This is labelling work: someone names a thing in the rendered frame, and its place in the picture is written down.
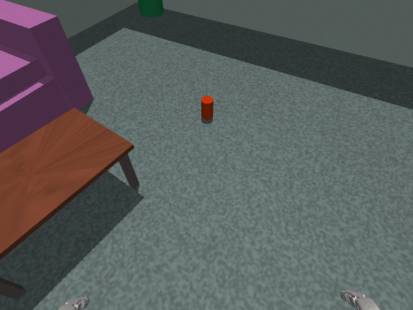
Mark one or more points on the left robot hand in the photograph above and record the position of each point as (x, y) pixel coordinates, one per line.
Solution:
(75, 304)

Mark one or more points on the sofa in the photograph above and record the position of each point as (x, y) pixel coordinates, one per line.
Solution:
(40, 78)

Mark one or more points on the right robot hand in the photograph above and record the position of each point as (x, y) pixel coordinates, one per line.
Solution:
(358, 300)

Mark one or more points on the can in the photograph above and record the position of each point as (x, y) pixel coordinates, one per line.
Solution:
(207, 107)

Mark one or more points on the coffee table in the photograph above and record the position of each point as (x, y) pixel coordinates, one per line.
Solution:
(43, 172)

